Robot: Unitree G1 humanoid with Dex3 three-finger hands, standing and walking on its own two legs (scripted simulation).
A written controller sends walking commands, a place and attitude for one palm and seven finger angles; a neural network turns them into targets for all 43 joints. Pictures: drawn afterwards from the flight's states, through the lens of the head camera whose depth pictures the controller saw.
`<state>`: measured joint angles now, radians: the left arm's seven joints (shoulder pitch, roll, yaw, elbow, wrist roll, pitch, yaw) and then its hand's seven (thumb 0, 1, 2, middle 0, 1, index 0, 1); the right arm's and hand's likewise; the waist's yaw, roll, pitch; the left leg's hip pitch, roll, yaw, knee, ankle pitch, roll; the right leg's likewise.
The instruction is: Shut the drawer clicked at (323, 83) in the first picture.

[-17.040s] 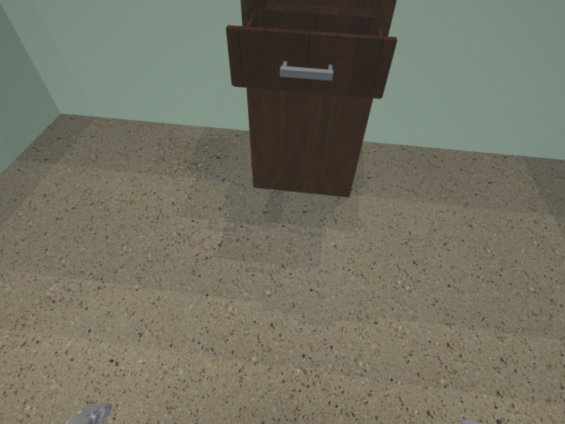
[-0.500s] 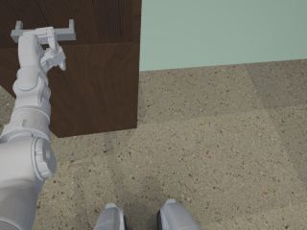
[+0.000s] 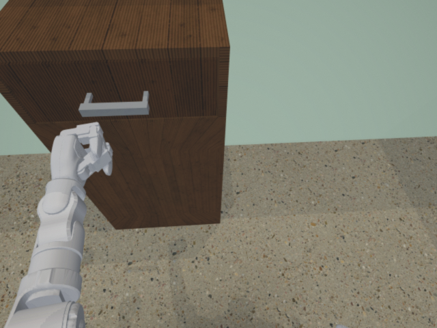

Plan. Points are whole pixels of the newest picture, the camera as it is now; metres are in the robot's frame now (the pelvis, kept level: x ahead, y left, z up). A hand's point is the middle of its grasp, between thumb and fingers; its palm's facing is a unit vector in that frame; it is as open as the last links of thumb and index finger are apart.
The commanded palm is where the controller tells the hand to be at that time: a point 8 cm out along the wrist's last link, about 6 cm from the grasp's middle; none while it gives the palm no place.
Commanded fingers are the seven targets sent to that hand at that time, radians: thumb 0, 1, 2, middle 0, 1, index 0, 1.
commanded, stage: draw the hand back to the body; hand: left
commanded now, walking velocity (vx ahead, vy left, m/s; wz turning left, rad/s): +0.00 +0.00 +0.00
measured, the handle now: (116, 102) +0.56 +0.22 +0.06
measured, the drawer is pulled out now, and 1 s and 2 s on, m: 0.00 0.00 0.00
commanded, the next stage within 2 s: step back with the hand held close in 1.10 s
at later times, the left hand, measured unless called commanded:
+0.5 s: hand (47, 216) +0.26 +0.23 +0.14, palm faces +0.31 -0.92 -0.26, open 3.3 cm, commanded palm +0.22 +0.27 +0.16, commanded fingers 0.00 0.90 0.90 -1.40 -1.60 -1.40 -1.60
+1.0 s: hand out of the picture +0.16 +0.24 +0.20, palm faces +0.42 -0.81 -0.40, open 3.3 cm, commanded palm +0.11 +0.28 +0.21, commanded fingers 0.00 0.90 0.90 -1.40 -1.60 -1.40 -1.60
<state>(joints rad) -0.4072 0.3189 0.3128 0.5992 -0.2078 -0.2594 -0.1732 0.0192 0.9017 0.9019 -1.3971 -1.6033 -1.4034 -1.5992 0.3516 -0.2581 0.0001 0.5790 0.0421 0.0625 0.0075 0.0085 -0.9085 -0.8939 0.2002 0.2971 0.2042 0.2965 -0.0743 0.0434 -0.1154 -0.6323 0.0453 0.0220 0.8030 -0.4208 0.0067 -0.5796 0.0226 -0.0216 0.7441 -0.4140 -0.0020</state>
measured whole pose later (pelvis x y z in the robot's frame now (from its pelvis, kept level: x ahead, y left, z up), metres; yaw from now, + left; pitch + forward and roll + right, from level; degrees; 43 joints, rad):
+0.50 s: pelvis -0.01 +0.00 +0.03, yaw +1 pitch +0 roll +0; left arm 0.09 0.30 0.18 0.00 -0.09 -0.05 0.07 0.02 0.90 0.90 -1.40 -1.60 -1.41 -1.60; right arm 0.17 -0.23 0.05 0.58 0.03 0.00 -0.07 0.01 -0.91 -0.89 0.20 0.30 0.20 0.30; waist 0.03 0.05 -0.01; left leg -0.23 0.01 0.03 0.51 -0.29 0.01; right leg -0.19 0.00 -0.02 0.49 -0.31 0.00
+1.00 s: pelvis -0.01 -0.01 +0.04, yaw +1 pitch -4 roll -1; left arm 0.56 0.33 0.30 -0.48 -0.08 -0.11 0.10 0.02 0.89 0.90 -1.40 -1.60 -1.41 -1.60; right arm 0.20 -0.23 0.01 0.61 0.00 -0.09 -0.07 0.02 -0.91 -0.89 0.20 0.30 0.20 0.30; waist 0.07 0.08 0.01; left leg -0.11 0.02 0.02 0.44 -0.26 0.00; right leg -0.07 0.01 -0.02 0.40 -0.27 -0.01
